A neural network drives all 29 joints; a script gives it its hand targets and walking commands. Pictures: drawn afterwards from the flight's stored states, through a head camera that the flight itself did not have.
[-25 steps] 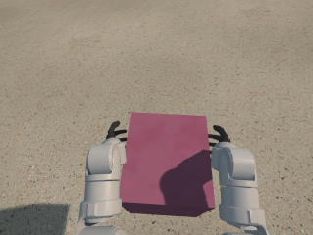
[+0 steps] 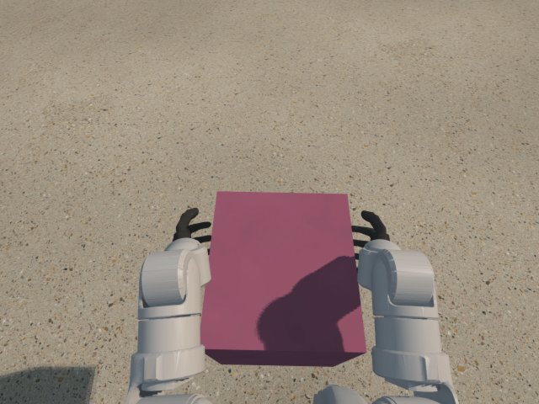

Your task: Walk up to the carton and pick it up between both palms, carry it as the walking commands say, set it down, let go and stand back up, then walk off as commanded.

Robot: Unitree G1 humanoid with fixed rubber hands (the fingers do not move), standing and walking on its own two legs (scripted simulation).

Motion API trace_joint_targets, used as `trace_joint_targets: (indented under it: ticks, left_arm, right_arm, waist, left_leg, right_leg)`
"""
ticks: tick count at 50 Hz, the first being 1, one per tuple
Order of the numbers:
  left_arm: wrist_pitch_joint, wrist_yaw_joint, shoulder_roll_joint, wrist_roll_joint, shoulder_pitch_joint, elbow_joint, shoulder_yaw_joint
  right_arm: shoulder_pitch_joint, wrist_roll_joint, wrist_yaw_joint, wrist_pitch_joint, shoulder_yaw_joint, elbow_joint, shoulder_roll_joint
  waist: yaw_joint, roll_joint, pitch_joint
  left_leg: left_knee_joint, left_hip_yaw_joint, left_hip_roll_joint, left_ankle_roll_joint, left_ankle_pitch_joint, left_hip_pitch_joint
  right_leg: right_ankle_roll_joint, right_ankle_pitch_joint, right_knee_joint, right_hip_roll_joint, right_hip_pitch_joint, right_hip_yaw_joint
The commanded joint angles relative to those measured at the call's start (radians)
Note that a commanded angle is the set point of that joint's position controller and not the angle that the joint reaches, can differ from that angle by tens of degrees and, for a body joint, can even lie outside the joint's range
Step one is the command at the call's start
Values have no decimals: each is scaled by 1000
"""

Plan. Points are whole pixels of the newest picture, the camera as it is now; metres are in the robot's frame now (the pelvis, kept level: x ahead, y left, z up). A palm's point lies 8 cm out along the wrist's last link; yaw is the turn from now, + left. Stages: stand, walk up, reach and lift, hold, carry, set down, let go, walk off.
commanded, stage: carry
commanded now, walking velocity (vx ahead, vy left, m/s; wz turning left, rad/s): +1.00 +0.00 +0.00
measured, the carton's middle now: (279, 285) +0.30 +0.01 -0.03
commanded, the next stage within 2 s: none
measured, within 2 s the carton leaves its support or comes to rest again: neither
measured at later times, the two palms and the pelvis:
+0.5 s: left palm (218, 63) +0.76 +0.15 +0.09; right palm (339, 62) +0.77 -0.13 +0.09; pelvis +0.45 -0.01 +0.00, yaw +2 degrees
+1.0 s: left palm (244, 25) +0.94 +0.10 +0.10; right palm (348, 32) +0.95 -0.17 +0.08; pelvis +0.64 -0.05 +0.01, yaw +3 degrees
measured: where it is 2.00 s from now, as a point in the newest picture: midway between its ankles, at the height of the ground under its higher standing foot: (229, 286)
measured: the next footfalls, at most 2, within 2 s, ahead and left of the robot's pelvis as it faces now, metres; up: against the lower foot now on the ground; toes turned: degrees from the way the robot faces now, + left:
right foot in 0.10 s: +0.30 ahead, -0.14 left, +0.00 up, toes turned -5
left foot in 0.46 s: +0.60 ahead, +0.09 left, +0.00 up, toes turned +9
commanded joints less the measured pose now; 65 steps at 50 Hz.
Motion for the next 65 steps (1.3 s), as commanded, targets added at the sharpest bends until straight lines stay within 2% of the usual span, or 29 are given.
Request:
trace_joint_targets:
  ticks: [1,3,4,5,6,7,8,9,10,11,12,15,20,21,22,23,24,25,27,30,31,34,40,43,46,47,53,58,65]
  left_arm:
    - [-24,-439,-1078,-441,-606,-77,-679]
    - [-13,-442,-1025,-430,-628,-76,-664]
    - [-7,-446,-1034,-428,-606,-31,-658]
    - [-1,-443,-1027,-430,-607,-45,-665]
    - [12,-449,-1024,-412,-556,11,-641]
    - [10,-450,-1012,-396,-570,0,-616]
    - [9,-449,-992,-371,-529,39,-590]
    - [4,-450,-1009,-383,-533,29,-603]
    - [10,-443,-1023,-372,-519,-12,-589]
    - [11,-441,-1068,-417,-591,-83,-617]
    - [4,-442,-1041,-427,-579,-127,-633]
    - [-17,-434,-1027,-454,-651,-258,-679]
    - [1,-429,-991,-436,-631,-284,-693]
    - [16,-430,-998,-422,-583,-217,-688]
    - [15,-433,-994,-411,-592,-228,-690]
    - [26,-437,-990,-396,-585,-189,-687]
    - [34,-445,-1002,-380,-543,-131,-688]
    - [41,-445,-966,-367,-499,-78,-683]
    - [48,-432,-1022,-363,-437,35,-671]
    - [29,-412,-1048,-373,-522,-70,-729]
    - [16,-414,-1067,-394,-580,-139,-745]
    - [0,-417,-1091,-434,-643,-205,-743]
    - [27,-439,-1028,-411,-569,-174,-698]
    - [54,-449,-1014,-373,-495,-26,-640]
    - [52,-455,-1014,-363,-413,29,-614]
    - [42,-453,-1015,-382,-454,-25,-626]
    - [24,-450,-1013,-407,-530,-146,-635]
    - [19,-462,-1008,-414,-544,-144,-613]
    - [34,-452,-1014,-393,-486,-67,-599]
  right_arm:
    - [-617,437,439,-48,588,-124,1050]
    - [-586,414,442,-29,572,-60,1036]
    - [-613,391,440,-28,560,-88,1005]
    - [-555,377,441,-11,557,-54,997]
    - [-599,366,432,-7,575,-101,990]
    - [-615,372,438,5,585,-76,1002]
    - [-657,390,436,7,596,-106,991]
    - [-676,421,434,4,615,-143,1005]
    - [-652,431,432,10,618,-136,1046]
    - [-616,413,423,-4,609,-161,1047]
    - [-612,432,417,-18,636,-206,1036]
    - [-586,434,408,-40,632,-216,1045]
    - [-567,412,408,-37,605,-260,1006]
    - [-506,394,410,-24,597,-221,1002]
    - [-556,390,414,-30,609,-254,986]
    - [-542,390,418,-26,596,-219,990]
    - [-528,385,426,-16,588,-188,987]
    - [-483,378,431,6,589,-133,962]
    - [-447,350,446,21,552,-61,960]
    - [-425,380,471,0,577,-42,1008]
    - [-477,395,473,-15,583,-97,1024]
    - [-608,430,459,-38,602,-226,1032]
    - [-522,376,438,-11,596,-176,1005]
    - [-543,374,439,17,602,-110,990]
    - [-577,392,431,19,646,-148,983]
    - [-581,401,430,11,651,-161,994]
    - [-628,424,409,-10,684,-246,1021]
    - [-637,416,398,-5,694,-227,1025]
    - [-633,421,403,10,689,-195,1017]
  waist:
    - [-2,230,-296]
    - [9,229,-224]
    - [13,159,-227]
    - [25,195,-238]
    - [37,47,-305]
    - [63,-86,-353]
    - [71,-401,-399]
    - [55,-473,-416]
    - [58,-410,-385]
    - [59,-287,-405]
    - [57,-274,-402]
    - [45,-120,-382]
    - [-7,-107,-401]
    - [-26,-64,-445]
    - [-32,73,-478]
    - [-33,261,-491]
    - [-10,254,-536]
    - [-6,183,-435]
    - [-20,196,-396]
    - [-3,285,-532]
    - [-4,241,-503]
    - [15,188,-512]
    - [5,-33,-443]
    - [13,-61,-433]
    - [39,-221,-445]
    - [45,-181,-457]
    - [27,-136,-474]
    - [17,-257,-354]
    - [6,-254,-305]
  left_leg:
    - [-265,-164,229,102,200,237]
    - [-239,-91,200,73,215,138]
    - [-178,-63,181,56,359,138]
    - [-62,-9,147,44,552,122]
    - [135,19,103,16,663,94]
    - [380,22,56,-24,651,-25]
    - [778,-17,-78,-79,330,-300]
    - [912,-133,-139,-62,-219,-509]
    - [945,-209,-85,-53,-263,-625]
    - [919,-175,-74,-44,-177,-651]
    - [826,-137,-74,-36,-184,-715]
    - [515,-115,-64,-34,-116,-636]
    - [-194,72,-165,-61,540,33]
    - [-163,27,-97,-32,747,236]
    - [-13,-154,88,54,1244,441]
    - [-2,-410,290,176,1593,544]
    - [11,-423,330,198,1581,473]
    - [-42,-398,309,160,1507,318]
    - [-22,-417,301,173,1465,574]
    - [-23,-345,281,166,1493,631]
    - [-44,-312,286,165,1467,621]
    - [-48,-172,196,101,1141,452]
    - [-6,-92,34,-13,235,71]
    - [4,-142,43,-35,391,9]
    - [178,-79,-61,-49,-84,-320]
    - [219,-75,-72,-49,-126,-398]
    - [405,-108,-61,-33,-81,-421]
    - [368,-84,-33,-35,46,-412]
    - [169,-86,-17,-10,144,-243]
  right_leg:
    - [-7,260,-354,-24,117,-87]
    - [3,381,-397,3,245,-171]
    - [4,407,-436,45,313,-213]
    - [7,399,-436,78,400,-261]
    - [1,374,-458,92,554,-243]
    - [-51,320,-511,-11,727,-58]
    - [-172,798,-545,-230,923,376]
    - [-270,1300,-465,-335,1081,522]
    - [-239,1468,-428,-321,1147,456]
    - [-159,1668,-415,-281,1177,298]
    - [-82,1715,-419,-234,1226,244]
    - [-47,1461,-499,-217,1108,180]
    - [1,1143,-341,-97,676,-155]
    - [27,967,-247,-59,535,-164]
    - [47,646,-134,-1,299,-150]
    - [50,-55,8,100,121,-106]
    - [15,-214,66,53,221,24]
    - [-3,-220,15,67,253,-9]
    - [30,-94,-23,100,30,43]
    - [33,-5,-229,42,79,47]
    - [38,54,-295,39,75,19]
    - [19,350,-590,30,318,-34]
    - [-37,1058,-532,-163,578,33]
    - [-63,1111,-492,-180,677,59]
    - [-119,1490,-444,-309,948,172]
    - [-140,1542,-421,-330,1007,184]
    - [-124,1286,-426,-363,861,91]
    - [-87,1116,-450,-344,719,-40]
    - [-28,817,-380,-317,567,-161]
